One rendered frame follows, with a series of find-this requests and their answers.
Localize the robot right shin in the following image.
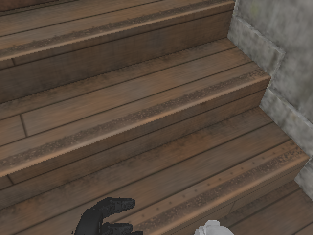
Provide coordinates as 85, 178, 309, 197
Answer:
204, 219, 220, 227

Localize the left robot hand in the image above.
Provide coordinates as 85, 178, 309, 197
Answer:
71, 197, 144, 235

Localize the robot right thigh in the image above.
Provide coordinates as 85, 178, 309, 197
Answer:
194, 224, 235, 235

